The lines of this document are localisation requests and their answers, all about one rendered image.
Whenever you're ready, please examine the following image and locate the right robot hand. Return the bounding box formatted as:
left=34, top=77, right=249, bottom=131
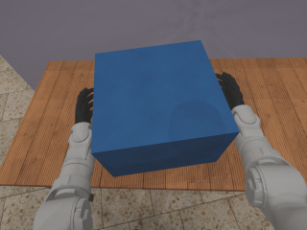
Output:
left=215, top=72, right=245, bottom=110

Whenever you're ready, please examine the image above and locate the table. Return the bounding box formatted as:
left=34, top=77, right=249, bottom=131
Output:
left=0, top=57, right=307, bottom=202

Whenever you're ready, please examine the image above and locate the left robot hand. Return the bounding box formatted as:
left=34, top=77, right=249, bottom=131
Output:
left=75, top=88, right=94, bottom=124

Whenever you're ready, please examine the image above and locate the robot right forearm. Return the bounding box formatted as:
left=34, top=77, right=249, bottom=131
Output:
left=231, top=104, right=307, bottom=193

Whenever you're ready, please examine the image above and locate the robot left upper arm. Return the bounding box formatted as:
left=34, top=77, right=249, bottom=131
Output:
left=34, top=196, right=93, bottom=230

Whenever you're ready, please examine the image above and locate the carton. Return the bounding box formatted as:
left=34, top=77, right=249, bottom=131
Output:
left=90, top=40, right=240, bottom=177

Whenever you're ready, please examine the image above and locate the robot right upper arm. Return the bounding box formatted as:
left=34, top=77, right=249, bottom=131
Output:
left=245, top=165, right=307, bottom=230

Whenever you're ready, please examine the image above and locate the robot left forearm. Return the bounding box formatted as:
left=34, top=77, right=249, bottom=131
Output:
left=33, top=122, right=95, bottom=230

